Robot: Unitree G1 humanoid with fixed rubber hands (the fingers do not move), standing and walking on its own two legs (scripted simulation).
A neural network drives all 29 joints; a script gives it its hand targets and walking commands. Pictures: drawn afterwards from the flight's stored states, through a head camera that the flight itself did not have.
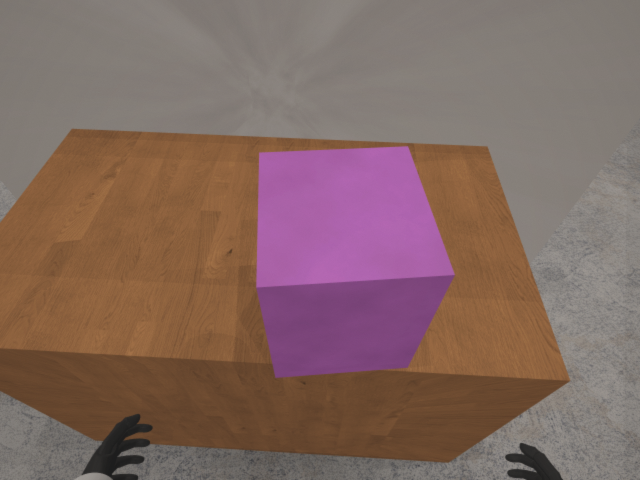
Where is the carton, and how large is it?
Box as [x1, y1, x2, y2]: [256, 146, 454, 377]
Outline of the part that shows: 407,146 259,153 256,288 275,377 407,367 454,275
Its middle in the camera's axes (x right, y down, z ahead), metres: +0.03 +0.03 +0.55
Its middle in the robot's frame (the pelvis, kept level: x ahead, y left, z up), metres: +0.38 -0.01 +0.02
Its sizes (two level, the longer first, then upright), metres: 0.210 0.200 0.250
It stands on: a pedestal, 0.66 m high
